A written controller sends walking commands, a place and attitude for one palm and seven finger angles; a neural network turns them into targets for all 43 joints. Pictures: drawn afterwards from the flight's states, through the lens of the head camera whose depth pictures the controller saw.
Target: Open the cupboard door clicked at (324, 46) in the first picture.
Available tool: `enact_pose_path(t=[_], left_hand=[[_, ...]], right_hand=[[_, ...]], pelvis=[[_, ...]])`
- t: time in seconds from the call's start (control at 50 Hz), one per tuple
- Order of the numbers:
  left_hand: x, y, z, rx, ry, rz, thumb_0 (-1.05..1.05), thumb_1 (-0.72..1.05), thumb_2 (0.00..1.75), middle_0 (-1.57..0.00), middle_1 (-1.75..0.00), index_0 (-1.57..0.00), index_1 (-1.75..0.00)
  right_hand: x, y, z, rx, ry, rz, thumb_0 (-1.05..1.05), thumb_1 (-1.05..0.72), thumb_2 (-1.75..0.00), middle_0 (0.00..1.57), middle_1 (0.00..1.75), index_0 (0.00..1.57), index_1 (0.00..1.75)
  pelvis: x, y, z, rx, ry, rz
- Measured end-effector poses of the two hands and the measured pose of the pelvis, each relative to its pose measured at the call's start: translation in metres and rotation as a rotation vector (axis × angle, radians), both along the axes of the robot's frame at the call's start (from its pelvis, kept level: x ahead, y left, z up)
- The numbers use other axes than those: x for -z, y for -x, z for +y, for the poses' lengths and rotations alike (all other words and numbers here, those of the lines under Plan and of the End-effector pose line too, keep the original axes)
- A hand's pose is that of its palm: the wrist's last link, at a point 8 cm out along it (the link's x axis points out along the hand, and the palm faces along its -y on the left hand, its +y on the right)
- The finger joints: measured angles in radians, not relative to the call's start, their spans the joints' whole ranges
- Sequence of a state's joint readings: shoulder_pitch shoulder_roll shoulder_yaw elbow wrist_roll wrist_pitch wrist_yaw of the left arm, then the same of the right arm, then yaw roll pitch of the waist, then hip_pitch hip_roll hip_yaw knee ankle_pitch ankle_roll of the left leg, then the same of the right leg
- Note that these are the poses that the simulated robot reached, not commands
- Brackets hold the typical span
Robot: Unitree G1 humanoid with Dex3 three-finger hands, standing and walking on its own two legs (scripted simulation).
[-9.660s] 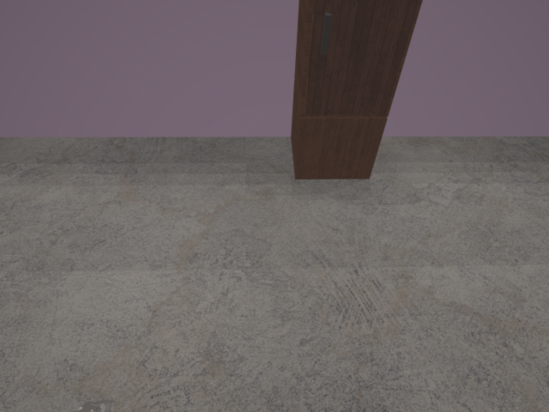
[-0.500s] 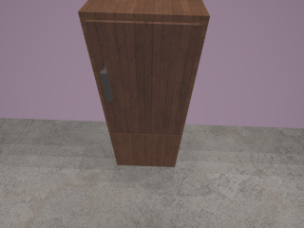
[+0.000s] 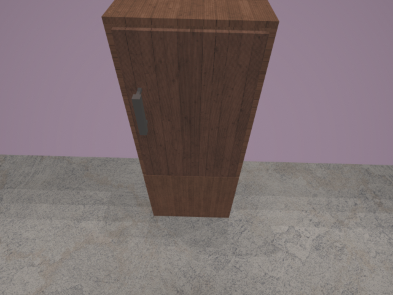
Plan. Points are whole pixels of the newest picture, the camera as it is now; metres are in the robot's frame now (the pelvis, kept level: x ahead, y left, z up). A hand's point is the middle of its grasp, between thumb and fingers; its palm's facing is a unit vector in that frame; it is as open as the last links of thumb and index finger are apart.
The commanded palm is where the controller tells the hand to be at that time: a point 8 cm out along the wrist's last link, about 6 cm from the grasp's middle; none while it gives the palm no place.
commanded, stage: come to a stop and stand still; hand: left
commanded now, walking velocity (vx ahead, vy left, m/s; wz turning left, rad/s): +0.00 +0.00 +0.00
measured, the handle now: (141, 111) +0.60 +0.21 +0.01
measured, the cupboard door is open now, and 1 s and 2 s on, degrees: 0 0 0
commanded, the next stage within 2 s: look again from close up in 0.34 s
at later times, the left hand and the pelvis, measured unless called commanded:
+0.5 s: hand out of the picture +0.03 +0.18 -0.18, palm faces +0.02 -0.98 -0.20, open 7.3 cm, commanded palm none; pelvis +0.02 +0.00 +0.00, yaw +1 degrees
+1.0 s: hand out of the picture +0.07 +0.24 -0.15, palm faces +0.03 -0.95 -0.30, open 7.4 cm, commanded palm none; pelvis -0.02 +0.01 +0.00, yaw +0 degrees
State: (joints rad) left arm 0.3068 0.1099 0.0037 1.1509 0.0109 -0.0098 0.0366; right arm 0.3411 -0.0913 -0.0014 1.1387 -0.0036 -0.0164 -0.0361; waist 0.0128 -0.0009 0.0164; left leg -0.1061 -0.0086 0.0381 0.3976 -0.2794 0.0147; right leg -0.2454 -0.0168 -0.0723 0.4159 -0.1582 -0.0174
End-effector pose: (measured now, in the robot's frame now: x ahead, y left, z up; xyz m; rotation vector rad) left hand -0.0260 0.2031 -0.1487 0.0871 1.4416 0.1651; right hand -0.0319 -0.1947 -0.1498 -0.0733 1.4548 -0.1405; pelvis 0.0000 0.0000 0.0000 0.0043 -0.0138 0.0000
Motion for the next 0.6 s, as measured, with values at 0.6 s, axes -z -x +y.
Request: enact_pose_path(t=[0.6], left_hand=[[-0.006, -0.071, 0.047, 0.059, -0.101, -0.159, 0.00, 0.91, 0.90, -0.20, -0.30, -0.20, -0.30]], right_hand=[[-0.006, -0.075, -0.054, -0.040, 0.140, -0.164, 0.01, -0.91, -0.90, 0.20, 0.30, 0.20, 0.30]], pelvis=[[0.008, -0.020, 0.003, -0.014, 0.010, -0.006]])
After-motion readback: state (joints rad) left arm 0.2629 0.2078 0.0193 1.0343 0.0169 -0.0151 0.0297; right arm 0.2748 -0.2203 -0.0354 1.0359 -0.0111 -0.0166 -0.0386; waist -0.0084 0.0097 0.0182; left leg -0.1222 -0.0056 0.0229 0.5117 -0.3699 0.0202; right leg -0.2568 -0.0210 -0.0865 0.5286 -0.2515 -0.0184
